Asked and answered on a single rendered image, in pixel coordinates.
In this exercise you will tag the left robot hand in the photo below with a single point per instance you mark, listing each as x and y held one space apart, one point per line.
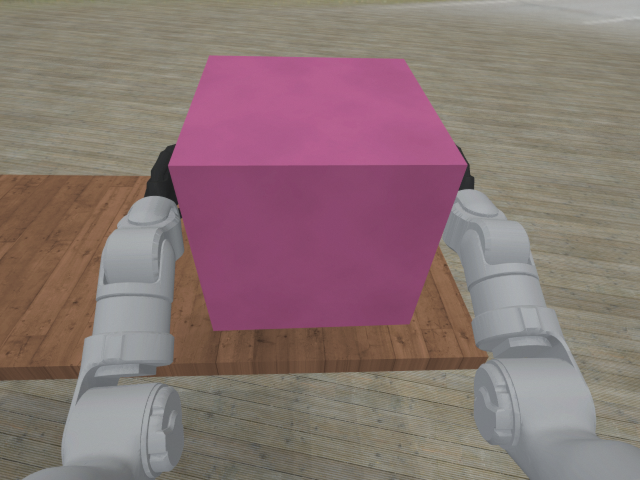
160 183

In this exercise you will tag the right robot forearm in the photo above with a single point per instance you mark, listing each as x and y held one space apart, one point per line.
511 316

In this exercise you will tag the robot right upper arm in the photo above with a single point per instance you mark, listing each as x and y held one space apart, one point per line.
540 412

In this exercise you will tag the left robot forearm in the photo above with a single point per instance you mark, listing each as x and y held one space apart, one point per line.
131 331

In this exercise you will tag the robot left upper arm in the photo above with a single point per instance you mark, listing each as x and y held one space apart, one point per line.
125 432

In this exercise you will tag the carton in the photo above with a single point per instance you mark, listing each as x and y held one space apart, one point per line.
314 191

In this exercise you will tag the table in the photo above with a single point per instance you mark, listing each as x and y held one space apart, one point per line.
53 229

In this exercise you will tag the right robot hand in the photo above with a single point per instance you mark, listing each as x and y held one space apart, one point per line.
468 180

